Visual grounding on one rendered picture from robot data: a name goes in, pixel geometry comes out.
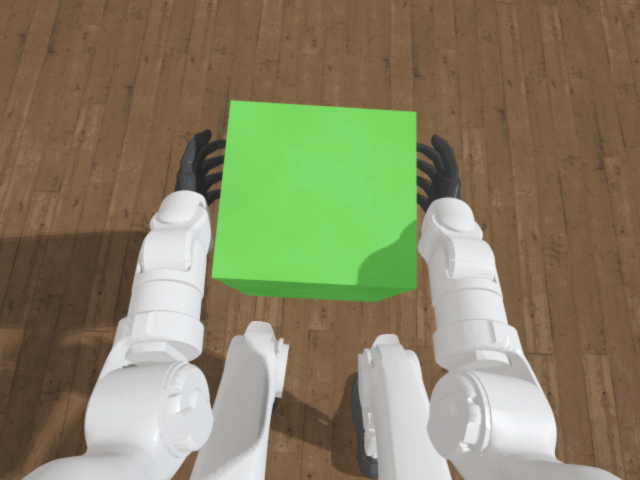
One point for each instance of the robot thigh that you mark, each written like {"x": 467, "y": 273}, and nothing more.
{"x": 392, "y": 388}
{"x": 253, "y": 376}

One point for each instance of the robot right upper arm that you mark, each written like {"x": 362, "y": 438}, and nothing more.
{"x": 496, "y": 427}

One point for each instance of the robot left upper arm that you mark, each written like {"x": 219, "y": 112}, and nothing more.
{"x": 142, "y": 422}

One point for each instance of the robot right forearm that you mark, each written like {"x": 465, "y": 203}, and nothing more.
{"x": 472, "y": 329}

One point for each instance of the right robot thigh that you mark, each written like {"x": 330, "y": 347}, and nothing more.
{"x": 392, "y": 388}

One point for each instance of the left robot thigh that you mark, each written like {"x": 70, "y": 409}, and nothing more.
{"x": 253, "y": 376}

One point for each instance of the right robot hand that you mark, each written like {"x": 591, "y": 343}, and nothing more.
{"x": 444, "y": 175}

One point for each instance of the carton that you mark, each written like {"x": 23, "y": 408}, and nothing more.
{"x": 318, "y": 202}

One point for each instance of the robot left forearm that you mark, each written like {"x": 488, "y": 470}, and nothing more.
{"x": 163, "y": 320}

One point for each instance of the left robot hand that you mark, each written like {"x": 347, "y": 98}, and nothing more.
{"x": 193, "y": 166}

